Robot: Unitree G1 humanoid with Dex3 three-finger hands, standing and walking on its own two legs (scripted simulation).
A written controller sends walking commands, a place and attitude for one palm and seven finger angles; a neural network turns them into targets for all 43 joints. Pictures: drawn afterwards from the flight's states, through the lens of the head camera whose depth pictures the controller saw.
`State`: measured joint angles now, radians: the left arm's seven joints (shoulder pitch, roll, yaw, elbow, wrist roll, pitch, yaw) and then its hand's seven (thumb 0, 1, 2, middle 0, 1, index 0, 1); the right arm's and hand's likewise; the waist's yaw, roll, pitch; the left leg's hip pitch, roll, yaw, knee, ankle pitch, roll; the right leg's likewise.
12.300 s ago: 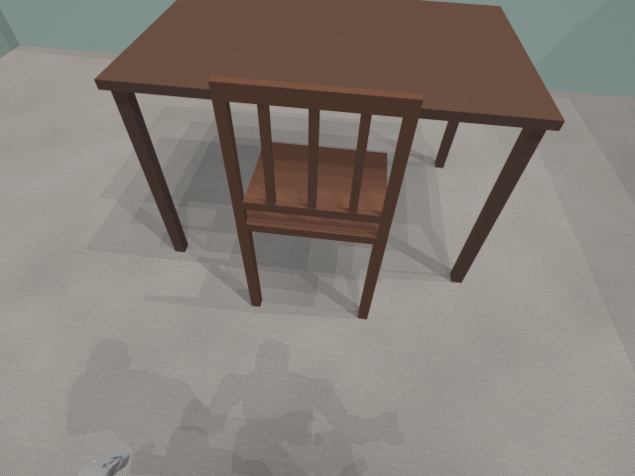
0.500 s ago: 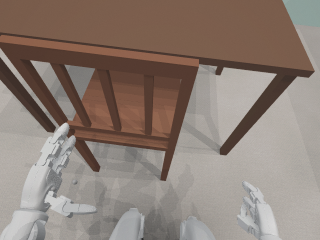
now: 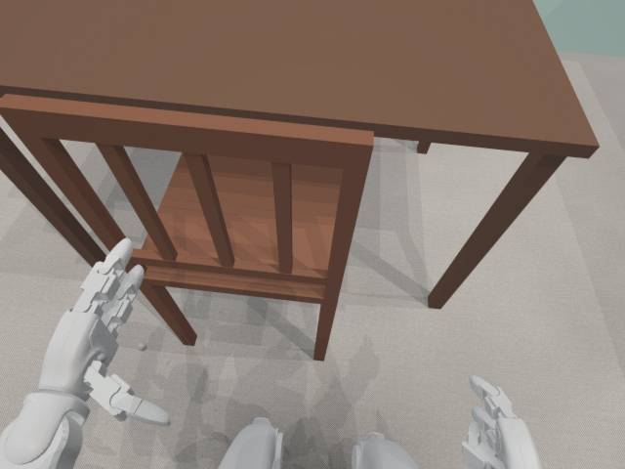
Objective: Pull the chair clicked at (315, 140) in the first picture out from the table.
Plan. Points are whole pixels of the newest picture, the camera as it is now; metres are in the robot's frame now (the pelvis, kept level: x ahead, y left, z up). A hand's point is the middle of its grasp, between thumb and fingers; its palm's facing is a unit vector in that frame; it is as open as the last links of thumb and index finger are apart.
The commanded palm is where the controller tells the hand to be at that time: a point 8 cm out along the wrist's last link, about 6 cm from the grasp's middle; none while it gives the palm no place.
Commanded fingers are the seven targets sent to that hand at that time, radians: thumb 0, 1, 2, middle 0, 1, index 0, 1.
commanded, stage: raise the hand toward the chair's back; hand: left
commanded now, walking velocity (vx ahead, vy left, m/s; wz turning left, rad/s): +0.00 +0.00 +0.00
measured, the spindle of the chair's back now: (214, 217) +0.46 +0.18 -0.01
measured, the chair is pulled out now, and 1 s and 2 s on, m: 0.00 0.00 0.00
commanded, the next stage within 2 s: aim the fingers beside a spindle in 0.40 s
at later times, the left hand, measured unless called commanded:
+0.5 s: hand (159, 340) +0.25 +0.19 +0.05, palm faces -0.01 -1.00 -0.07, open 16.9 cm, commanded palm +0.22 +0.24 +0.05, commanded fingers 0.00 -0.50 0.30 -0.06 -0.08 -0.06 -0.08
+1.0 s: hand (180, 330) +0.27 +0.18 +0.03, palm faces -0.06 -1.00 -0.05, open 16.9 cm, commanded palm +0.25 +0.23 +0.03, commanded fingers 0.00 -0.50 0.30 -0.06 -0.08 -0.06 -0.08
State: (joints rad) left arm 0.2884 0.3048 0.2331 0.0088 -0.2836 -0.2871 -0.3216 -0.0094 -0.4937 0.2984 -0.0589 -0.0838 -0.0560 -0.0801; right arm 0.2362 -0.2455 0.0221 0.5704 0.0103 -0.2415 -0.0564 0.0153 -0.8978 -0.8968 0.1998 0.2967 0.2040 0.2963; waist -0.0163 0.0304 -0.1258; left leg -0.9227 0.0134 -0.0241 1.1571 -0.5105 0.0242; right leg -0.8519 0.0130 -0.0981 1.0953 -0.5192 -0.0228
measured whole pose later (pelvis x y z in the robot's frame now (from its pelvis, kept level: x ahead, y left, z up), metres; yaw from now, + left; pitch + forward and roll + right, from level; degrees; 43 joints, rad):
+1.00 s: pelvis -0.01 -0.01 -0.01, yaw +0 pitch +17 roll -2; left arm 0.15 0.26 0.20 0.15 -0.26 -0.34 -0.29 -0.01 -0.49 0.30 -0.06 -0.08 -0.06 -0.08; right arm 0.22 -0.25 0.02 0.59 0.00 -0.26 -0.05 0.02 -0.90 -0.90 0.20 0.30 0.20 0.30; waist -0.02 0.03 -0.14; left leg -0.99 0.02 -0.01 1.20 -0.52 0.01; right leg -0.93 0.02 -0.08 1.16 -0.54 -0.04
